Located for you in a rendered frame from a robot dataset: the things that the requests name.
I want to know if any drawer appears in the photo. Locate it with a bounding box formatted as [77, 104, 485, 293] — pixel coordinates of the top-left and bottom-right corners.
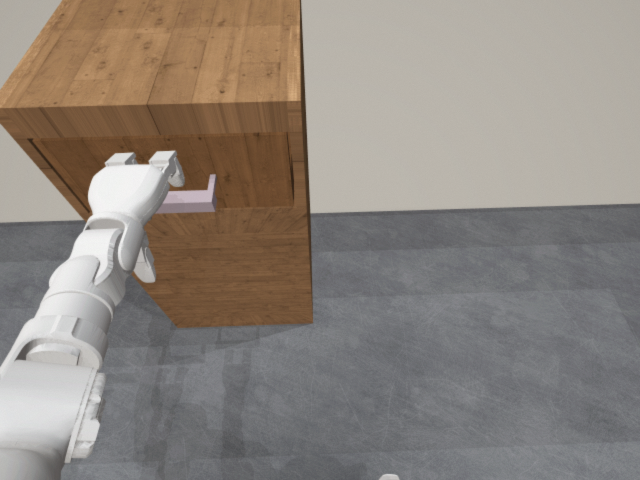
[32, 132, 294, 212]

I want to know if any robot left hand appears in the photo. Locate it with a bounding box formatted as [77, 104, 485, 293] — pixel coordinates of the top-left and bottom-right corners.
[88, 151, 185, 283]

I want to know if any left robot forearm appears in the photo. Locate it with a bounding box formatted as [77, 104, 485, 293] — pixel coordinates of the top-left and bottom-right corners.
[0, 212, 145, 383]

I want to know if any cabinet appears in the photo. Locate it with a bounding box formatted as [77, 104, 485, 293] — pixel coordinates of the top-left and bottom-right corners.
[0, 0, 313, 328]

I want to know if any handle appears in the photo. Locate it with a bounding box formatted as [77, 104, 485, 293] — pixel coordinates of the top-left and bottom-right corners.
[155, 174, 217, 214]

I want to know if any robot left upper arm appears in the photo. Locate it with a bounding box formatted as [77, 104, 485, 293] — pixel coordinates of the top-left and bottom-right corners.
[0, 360, 107, 480]

